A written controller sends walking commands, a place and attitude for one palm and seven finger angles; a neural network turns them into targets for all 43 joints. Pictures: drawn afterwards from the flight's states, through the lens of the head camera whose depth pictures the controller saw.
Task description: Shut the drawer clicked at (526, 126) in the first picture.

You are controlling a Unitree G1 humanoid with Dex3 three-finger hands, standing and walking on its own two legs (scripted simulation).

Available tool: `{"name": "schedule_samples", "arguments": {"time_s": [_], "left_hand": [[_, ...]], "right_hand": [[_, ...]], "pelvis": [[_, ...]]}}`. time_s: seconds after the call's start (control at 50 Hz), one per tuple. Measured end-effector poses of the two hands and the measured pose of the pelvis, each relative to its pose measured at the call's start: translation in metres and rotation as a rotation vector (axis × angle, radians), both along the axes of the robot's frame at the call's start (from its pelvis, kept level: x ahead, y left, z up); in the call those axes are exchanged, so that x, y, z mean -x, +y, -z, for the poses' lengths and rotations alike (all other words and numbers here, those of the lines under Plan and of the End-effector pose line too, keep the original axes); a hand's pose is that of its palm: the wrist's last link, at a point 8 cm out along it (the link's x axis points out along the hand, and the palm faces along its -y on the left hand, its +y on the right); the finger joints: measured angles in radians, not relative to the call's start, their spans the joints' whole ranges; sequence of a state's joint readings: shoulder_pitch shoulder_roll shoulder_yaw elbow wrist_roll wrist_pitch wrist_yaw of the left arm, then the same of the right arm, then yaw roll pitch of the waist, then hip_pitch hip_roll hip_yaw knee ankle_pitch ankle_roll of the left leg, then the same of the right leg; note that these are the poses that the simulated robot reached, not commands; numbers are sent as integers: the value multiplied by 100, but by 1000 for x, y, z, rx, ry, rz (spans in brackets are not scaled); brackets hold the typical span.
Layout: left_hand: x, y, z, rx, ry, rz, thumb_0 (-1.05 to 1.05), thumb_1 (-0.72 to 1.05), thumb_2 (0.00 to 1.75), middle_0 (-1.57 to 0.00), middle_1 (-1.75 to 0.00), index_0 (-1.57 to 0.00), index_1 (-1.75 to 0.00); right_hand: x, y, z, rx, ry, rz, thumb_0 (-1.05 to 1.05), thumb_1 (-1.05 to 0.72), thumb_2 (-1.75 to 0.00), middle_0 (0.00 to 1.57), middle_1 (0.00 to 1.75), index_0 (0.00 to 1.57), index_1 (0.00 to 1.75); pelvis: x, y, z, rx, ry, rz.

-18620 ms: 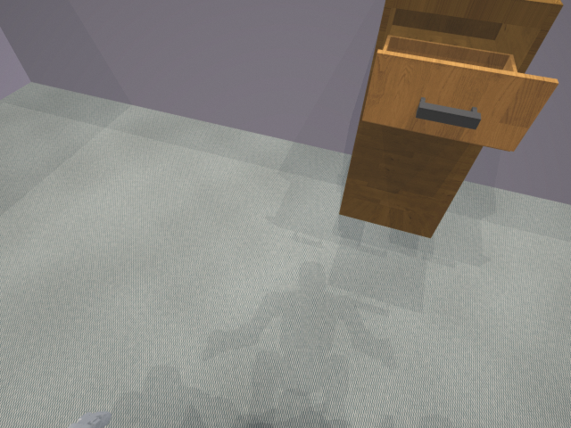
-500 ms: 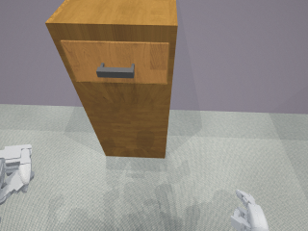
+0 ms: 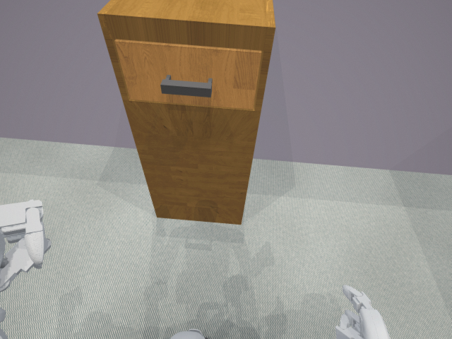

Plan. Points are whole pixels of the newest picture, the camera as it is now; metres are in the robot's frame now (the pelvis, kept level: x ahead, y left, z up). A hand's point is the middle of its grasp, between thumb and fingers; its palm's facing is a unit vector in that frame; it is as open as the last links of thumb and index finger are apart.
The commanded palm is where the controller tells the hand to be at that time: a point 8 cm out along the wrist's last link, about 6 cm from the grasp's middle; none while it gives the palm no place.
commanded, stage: step back with the hand held close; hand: left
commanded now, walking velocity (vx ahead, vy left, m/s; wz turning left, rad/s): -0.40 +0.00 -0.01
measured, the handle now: (188, 83) +0.72 +0.16 +0.05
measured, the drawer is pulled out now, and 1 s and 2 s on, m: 0.00 0.00 0.00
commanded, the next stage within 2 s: stop stepping back and stand still in 0.42 s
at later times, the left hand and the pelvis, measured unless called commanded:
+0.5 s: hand (20, 315) +0.12 +0.21 +0.18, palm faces +0.21 -0.86 -0.47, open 3.2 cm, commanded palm +0.05 +0.27 +0.19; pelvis -0.09 +0.00 +0.00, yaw -2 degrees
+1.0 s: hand out of the picture +0.07 +0.28 +0.18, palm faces +0.36 -0.84 -0.40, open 3.2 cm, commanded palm +0.02 +0.32 +0.19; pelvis -0.12 +0.04 +0.00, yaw -2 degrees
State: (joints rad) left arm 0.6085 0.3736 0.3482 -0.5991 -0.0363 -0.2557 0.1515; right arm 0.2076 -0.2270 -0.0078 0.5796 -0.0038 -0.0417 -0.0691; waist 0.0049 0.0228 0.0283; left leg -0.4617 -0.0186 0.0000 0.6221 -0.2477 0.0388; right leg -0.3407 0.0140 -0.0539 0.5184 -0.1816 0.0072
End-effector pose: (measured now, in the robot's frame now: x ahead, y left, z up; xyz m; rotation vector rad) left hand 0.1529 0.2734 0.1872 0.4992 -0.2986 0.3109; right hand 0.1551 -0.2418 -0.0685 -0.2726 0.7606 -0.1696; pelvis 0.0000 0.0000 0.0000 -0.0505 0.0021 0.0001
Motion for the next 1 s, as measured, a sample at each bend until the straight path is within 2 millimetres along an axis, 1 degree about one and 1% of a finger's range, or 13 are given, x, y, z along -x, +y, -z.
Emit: {"name": "schedule_samples", "arguments": {"time_s": [0.12,0.22,0.3,0.36,0.42,0.48,0.6,0.68,0.72,0.78,0.86,0.92,1.0], "left_hand": [[3,13,-3,-53,-13,40,2,88,89,-141,-160,-140,-160],[21,22,-14,-70,-8,21,2,89,89,-141,-160,-140,-160],[35,12,-9,-42,10,46,2,89,89,-141,-160,-140,-160],[41,-3,-2,-43,10,104,2,89,89,-141,-160,-140,-160],[48,-13,-5,-36,-4,159,2,89,89,-141,-160,-140,-160],[62,-15,-12,-63,-29,194,2,89,89,-141,-160,-140,-160],[94,3,-13,-68,-54,128,1,88,89,-141,-160,-140,-160],[96,24,1,5,-71,45,1,88,89,-141,-160,-141,-160],[92,31,7,33,-66,20,1,88,89,-141,-160,-141,-160],[92,32,4,40,-35,14,2,89,89,-141,-160,-140,-160],[114,21,-9,-25,12,83,2,89,89,-141,-160,-140,-160],[131,22,-15,-32,10,98,2,89,89,-141,-160,-140,-160],[125,46,-3,7,-29,13,1,88,89,-141,-160,-141,-160]], "right_hand": [[25,4,-4,26,11,41,1,-90,-90,20,30,20,30],[35,14,-12,2,3,6,1,-90,-90,20,30,20,30],[36,20,-9,-18,-9,-42,1,-90,-90,20,30,20,30],[41,20,1,-28,-14,-60,1,-90,-90,21,30,20,30],[56,18,4,-46,-18,-33,1,-90,-90,21,30,20,30],[75,13,1,-48,-35,1,1,-90,-90,21,30,20,30],[113,-2,1,3,-21,65,1,-90,-90,21,30,20,30],[130,-5,7,52,5,98,1,-90,-90,20,30,20,30],[135,-1,5,59,9,96,1,-90,-90,20,30,20,30],[139,12,-3,31,-6,66,1,-90,-90,20,30,20,30],[141,29,-10,-23,-42,22,1,-90,-90,20,30,20,30],[143,37,-10,-30,-21,31,1,-90,-90,21,30,20,30],[142,45,-1,-8,-28,40,1,-90,-90,21,30,20,30]], "pelvis": [[14,8,-1,33,4,-20],[23,6,-9,42,62,-14],[38,2,-7,12,102,22],[60,0,0,0,95,55],[76,-1,0,26,57,44],[85,-2,3,32,27,35],[87,3,5,23,-10,27],[85,15,9,27,-35,19],[91,18,8,18,-37,20],[107,19,0,6,-23,17],[123,22,-5,-2,-8,9],[121,29,-6,-18,5,49],[118,42,0,-5,12,32]]}}
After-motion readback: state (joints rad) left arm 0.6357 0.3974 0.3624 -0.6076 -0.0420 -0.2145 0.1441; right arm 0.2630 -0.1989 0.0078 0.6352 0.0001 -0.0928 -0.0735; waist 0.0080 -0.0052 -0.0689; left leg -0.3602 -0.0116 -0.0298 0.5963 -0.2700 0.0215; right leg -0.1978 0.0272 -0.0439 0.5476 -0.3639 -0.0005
